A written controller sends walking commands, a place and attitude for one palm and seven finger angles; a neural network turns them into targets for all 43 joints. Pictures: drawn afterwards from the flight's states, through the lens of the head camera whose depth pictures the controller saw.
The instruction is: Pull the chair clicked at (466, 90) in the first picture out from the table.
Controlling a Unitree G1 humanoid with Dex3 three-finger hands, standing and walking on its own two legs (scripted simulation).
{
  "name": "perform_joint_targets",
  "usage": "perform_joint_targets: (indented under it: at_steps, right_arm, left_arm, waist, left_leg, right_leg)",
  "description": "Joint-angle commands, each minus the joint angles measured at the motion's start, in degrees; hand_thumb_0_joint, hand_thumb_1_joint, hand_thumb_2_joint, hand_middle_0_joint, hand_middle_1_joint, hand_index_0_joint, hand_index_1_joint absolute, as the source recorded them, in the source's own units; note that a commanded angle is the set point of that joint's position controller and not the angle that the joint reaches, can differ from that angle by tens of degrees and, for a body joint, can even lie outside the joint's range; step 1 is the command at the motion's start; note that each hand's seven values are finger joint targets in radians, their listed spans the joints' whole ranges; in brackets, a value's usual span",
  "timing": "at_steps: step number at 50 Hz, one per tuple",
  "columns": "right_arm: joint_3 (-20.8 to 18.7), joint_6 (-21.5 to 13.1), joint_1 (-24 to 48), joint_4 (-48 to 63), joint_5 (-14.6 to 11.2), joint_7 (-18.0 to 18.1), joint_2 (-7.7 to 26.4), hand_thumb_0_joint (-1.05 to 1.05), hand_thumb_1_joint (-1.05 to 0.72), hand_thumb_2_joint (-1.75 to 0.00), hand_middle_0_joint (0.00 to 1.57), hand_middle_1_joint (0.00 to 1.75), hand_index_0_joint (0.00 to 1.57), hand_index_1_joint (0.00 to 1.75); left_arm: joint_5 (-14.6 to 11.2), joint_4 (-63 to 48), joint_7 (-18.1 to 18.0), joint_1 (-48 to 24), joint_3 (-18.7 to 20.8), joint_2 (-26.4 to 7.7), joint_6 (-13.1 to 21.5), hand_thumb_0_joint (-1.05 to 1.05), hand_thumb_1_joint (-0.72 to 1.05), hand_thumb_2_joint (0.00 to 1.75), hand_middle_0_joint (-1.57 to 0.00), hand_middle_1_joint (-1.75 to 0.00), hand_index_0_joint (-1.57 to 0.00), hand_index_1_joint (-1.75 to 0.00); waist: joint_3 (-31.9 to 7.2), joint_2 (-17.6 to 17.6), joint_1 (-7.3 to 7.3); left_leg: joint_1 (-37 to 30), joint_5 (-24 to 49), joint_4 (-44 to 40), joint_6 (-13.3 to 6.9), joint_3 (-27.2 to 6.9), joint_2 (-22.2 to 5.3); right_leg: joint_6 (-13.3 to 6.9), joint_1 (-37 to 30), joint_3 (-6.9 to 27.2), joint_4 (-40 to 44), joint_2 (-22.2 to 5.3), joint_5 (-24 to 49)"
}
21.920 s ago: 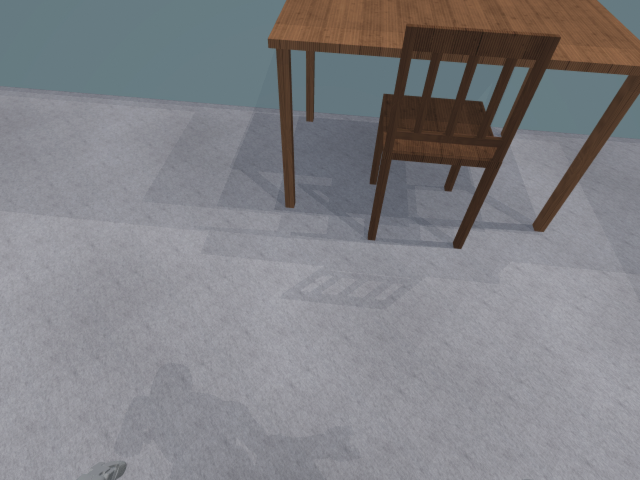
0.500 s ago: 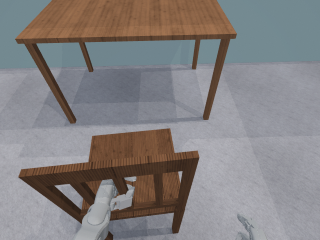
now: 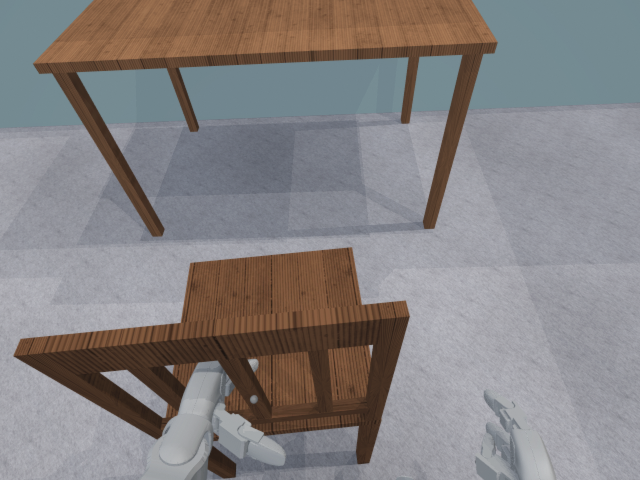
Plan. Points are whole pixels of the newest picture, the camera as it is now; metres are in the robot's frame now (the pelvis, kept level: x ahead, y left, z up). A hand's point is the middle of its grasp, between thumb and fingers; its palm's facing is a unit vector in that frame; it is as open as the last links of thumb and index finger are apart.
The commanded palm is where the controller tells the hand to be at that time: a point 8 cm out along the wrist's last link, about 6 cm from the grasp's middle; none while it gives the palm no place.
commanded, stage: open the thumb and straighten the fingers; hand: left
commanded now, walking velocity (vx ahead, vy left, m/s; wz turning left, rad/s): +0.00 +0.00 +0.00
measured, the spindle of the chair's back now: (249, 388) +0.26 +0.11 -0.07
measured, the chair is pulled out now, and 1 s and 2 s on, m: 0.70 0.70 0.70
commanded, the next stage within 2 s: draw the fingers out of the gap in 0.14 s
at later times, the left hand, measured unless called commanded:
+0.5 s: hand (231, 448) +0.18 +0.12 -0.03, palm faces -0.09 -0.99 -0.13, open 17.5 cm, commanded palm +0.16 +0.16 -0.01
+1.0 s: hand out of the picture +0.11 +0.11 -0.02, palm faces -0.07 -0.99 -0.13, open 17.4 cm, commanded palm +0.07 +0.16 -0.01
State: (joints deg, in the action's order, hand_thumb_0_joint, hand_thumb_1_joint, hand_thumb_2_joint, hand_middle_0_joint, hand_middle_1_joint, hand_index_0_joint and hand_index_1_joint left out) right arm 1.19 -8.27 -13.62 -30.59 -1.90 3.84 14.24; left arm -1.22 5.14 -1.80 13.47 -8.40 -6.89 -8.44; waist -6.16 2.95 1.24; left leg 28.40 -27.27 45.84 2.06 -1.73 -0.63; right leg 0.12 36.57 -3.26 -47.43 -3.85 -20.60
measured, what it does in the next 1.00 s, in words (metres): stands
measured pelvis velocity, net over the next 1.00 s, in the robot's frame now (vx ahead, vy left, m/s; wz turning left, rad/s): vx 0.00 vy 0.02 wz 0.01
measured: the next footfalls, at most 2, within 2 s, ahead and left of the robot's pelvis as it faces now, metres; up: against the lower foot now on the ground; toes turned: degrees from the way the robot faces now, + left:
none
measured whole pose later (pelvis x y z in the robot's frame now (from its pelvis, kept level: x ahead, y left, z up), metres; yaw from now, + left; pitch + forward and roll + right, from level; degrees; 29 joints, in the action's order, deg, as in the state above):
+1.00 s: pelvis +0.00 +0.02 -0.03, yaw +1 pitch +13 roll +0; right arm 1.0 -6.7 -15.5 -20.7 -2.1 5.9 11.9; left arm 5.1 -25.2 -2.6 48.8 -14.6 -8.6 -9.5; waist -10.5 1.8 -0.1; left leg 38.2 -34.1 59.8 0.6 -2.4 0.2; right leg 1.5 45.0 -3.4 -58.3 -4.9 -25.6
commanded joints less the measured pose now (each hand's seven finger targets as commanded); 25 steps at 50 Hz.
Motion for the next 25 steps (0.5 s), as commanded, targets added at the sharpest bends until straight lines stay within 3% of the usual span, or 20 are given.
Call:
perform_joint_targets:
  at_steps: [1,3,4,5,9,10,11,12,13,16,25]
  right_arm:
    - [-2.7,-3.1,2.2,9.9,0.4,1.0,5.9,0.0,-0.9,-0.9,0.2,0.3,0.2,0.3]
    - [-2.5,-3.0,2.2,10.2,0.4,1.2,5.9,0.0,-0.9,-0.9,0.2,0.3,0.2,0.3]
    - [-2.4,-2.9,2.2,9.9,0.5,1.5,6.1,0.0,-0.9,-0.9,0.2,0.3,0.2,0.3]
    - [-2.4,-3.0,1.8,9.9,0.5,1.6,6.1,0.0,-0.9,-0.9,0.2,0.3,0.2,0.3]
    - [-2.3,-3.5,1.8,10.5,0.4,1.8,6.1,0.0,-0.9,-0.9,0.2,0.3,0.2,0.3]
    - [-2.2,-3.6,1.7,10.3,0.5,1.8,6.0,0.0,-0.9,-0.9,0.2,0.3,0.2,0.3]
    - [-2.3,-3.7,1.4,10.3,0.5,1.8,6.2,0.0,-0.9,-0.9,0.2,0.3,0.2,0.3]
    - [-2.7,-3.5,1.5,10.6,0.5,1.9,5.8,0.0,-0.9,-0.9,0.2,0.3,0.2,0.3]
    - [-2.4,-3.4,2.0,11.4,0.4,1.7,5.6,0.0,-0.9,-0.9,0.2,0.3,0.2,0.3]
    - [-2.7,-3.2,2.2,12.4,0.4,1.6,5.4,0.0,-0.9,-0.9,0.2,0.3,0.2,0.3]
    - [-2.9,-4.0,1.9,14.1,0.5,2.2,4.9,0.0,-0.9,-0.9,0.2,0.3,0.2,0.3]
  left_arm:
    - [0.5,-14.9,-0.7,-1.5,3.3,-5.1,2.1,0.0,-0.55,0.2,0.0,0.0,0.0,0.0]
    - [0.7,-16.4,-0.5,-2.4,2.6,-5.0,1.6,0.0,-0.55,0.2,0.0,0.0,0.0,0.0]
    - [0.8,-16.3,-0.5,-3.6,2.7,-5.6,1.3,0.0,-0.55,0.2,0.0,0.0,0.0,0.0]
    - [0.5,-17.2,-0.4,-4.0,2.9,-5.6,1.3,0.0,-0.55,0.2,0.0,0.0,0.0,0.0]
    - [0.5,-19.5,0.1,-1.9,0.8,-4.0,0.9,0.0,-0.55,0.2,0.0,0.0,0.0,0.0]
    - [0.4,-19.5,-0.1,-2.3,0.2,-3.5,0.7,0.0,-0.55,0.2,0.0,0.0,0.0,0.0]
    - [0.3,-19.4,-0.1,-1.1,0.9,-4.1,0.7,0.0,-0.55,0.2,0.0,0.0,0.0,0.0]
    - [0.2,-16.9,0.0,6.6,4.5,-6.1,0.3,0.0,-0.55,0.2,0.0,0.0,0.0,0.0]
    - [0.3,-18.7,0.5,8.9,1.7,-3.9,0.2,0.0,-0.55,0.2,0.0,0.0,0.0,0.0]
    - [1.0,-23.0,0.4,10.5,2.0,-5.2,0.1,0.0,-0.55,0.2,0.0,0.0,0.0,0.0]
    - [2.7,-31.6,-0.9,18.9,-1.6,-4.0,1.8,0.0,-0.55,0.2,0.0,0.0,0.0,0.0]
  waist:
    - [-12.2,-6.9,0.53]
    - [-11.4,-5.5,1.04]
    - [-10.1,-5.6,1.5]
    - [-11.2,-7.3,1.64]
    - [-12.0,-2.5,1.53]
    - [-11.5,-3.6,1.99]
    - [-12.1,-5.2,1.84]
    - [-12.4,-6.8,-0.06]
    - [-12.4,-6.4,0.06]
    - [-11.4,-4.5,0.23]
    - [-8.9,-3.6,0.99]
  left_leg:
    - [3.4,16.8,-3.9,-2.5,2.6,1.2]
    - [3.9,16.1,-3.3,-2.6,2.6,1.4]
    - [4.3,15.7,-3.0,-2.7,2.3,1.3]
    - [4.2,15.6,-2.8,-2.8,2.2,1.4]
    - [2.7,17.8,-2.2,-2.5,1.8,1.4]
    - [2.5,17.9,-2.0,-2.6,1.6,1.3]
    - [2.9,17.9,-1.8,-2.6,1.4,1.3]
    - [4.3,17.9,-2.0,-2.4,1.6,1.3]
    - [4.5,17.9,-2.1,-2.4,1.8,1.5]
    - [4.9,17.7,-1.6,-2.3,1.7,1.4]
    - [5.7,16.0,0.4,-2.5,0.8,1.5]
  right_leg:
    - [0.0,-15.7,-0.4,4.8,0.0,17.0]
    - [0.1,-14.5,-0.4,4.6,-0.1,16.0]
    - [-0.1,-13.5,-0.4,5.0,0.0,15.5]
    - [0.2,-14.0,-0.5,4.7,0.0,15.5]
    - [-0.3,-12.5,-1.3,3.6,0.1,16.2]
    - [-0.2,-12.1,-1.5,3.5,0.0,16.6]
    - [-0.1,-12.4,-1.6,3.4,0.1,16.6]
    - [-0.2,-13.8,-1.7,2.8,0.2,16.8]
    - [-0.2,-13.6,-1.7,2.8,0.1,17.0]
    - [-0.4,-12.5,-1.6,2.4,0.1,16.2]
    - [-0.6,-7.1,-2.4,0.7,0.6,11.7]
